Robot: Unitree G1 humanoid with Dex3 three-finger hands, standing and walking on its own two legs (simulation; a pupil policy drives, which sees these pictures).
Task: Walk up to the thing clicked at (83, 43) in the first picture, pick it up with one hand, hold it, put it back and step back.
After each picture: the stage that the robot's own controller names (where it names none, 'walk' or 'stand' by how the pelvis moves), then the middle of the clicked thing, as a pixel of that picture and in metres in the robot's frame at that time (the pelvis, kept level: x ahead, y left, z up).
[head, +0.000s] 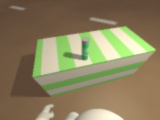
stand; (85, 49) +0.64 +0.11 -0.03
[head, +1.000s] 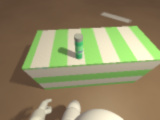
rise first; (78, 47) +0.58 +0.17 +0.00
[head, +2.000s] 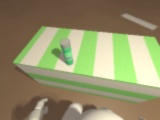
rise first; (67, 53) +0.47 +0.24 +0.01
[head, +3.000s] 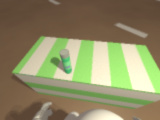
stand; (66, 62) +0.45 +0.24 -0.03
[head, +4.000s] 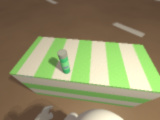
stand; (64, 63) +0.44 +0.25 -0.03
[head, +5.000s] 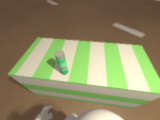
stand; (62, 63) +0.43 +0.27 -0.04
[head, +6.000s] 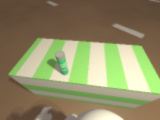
stand; (62, 64) +0.43 +0.27 -0.04
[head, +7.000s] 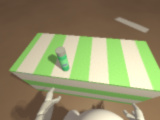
rise first; (63, 60) +0.44 +0.27 -0.03
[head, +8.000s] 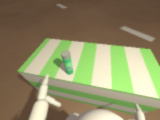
go down; (67, 63) +0.44 +0.25 -0.03
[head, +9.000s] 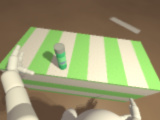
go down; (61, 58) +0.45 +0.23 -0.01
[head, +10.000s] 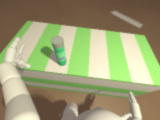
go down; (60, 53) +0.46 +0.23 +0.03
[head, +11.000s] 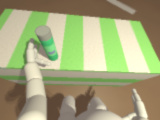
close in; (49, 46) +0.46 +0.25 +0.06
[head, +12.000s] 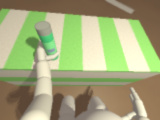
close; (49, 44) +0.47 +0.24 +0.07
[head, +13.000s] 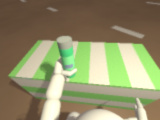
lift; (67, 59) +0.33 +0.16 +0.19
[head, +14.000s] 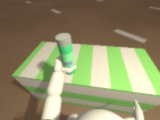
hold; (67, 56) +0.33 +0.17 +0.20
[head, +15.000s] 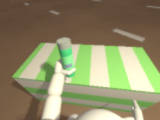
hold; (67, 59) +0.34 +0.17 +0.17
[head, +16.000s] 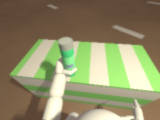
crouch; (68, 59) +0.34 +0.16 +0.16
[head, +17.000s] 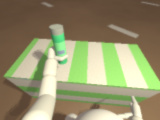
crouch; (59, 46) +0.43 +0.22 +0.18
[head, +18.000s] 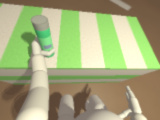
lower; (45, 40) +0.49 +0.25 +0.07
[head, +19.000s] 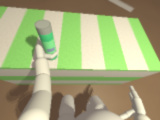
lower; (48, 43) +0.48 +0.24 +0.07
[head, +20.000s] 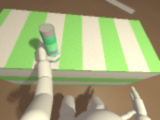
lower; (51, 46) +0.46 +0.23 +0.07
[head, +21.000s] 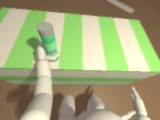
lower; (50, 45) +0.46 +0.24 +0.07
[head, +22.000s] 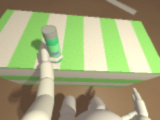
loosen; (53, 47) +0.46 +0.22 +0.07
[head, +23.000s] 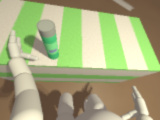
rise; (50, 44) +0.45 +0.22 +0.07
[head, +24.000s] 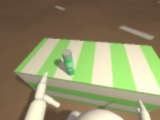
sink last; (68, 63) +0.43 +0.23 +0.02
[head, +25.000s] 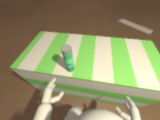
stand; (68, 59) +0.43 +0.22 +0.02
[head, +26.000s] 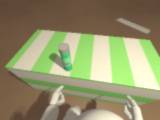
stand; (66, 59) +0.43 +0.23 +0.03
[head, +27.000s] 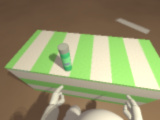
stand; (65, 59) +0.43 +0.23 +0.03
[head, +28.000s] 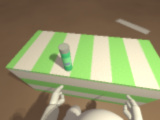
stand; (66, 59) +0.44 +0.22 +0.03
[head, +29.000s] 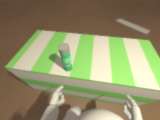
stand; (66, 59) +0.43 +0.22 +0.03
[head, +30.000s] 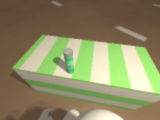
stand; (69, 62) +0.45 +0.22 -0.01
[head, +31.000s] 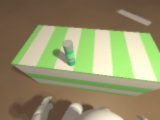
walk; (69, 54) +0.47 +0.21 -0.02
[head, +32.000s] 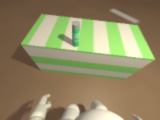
walk; (75, 35) +0.71 +0.21 -0.02
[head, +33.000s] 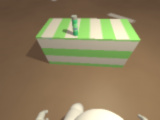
stand; (75, 26) +1.01 +0.34 -0.01
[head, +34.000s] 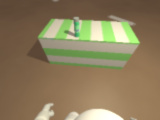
stand; (76, 27) +1.04 +0.28 -0.03
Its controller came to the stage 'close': yes
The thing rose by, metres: 0.22
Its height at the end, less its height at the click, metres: +0.00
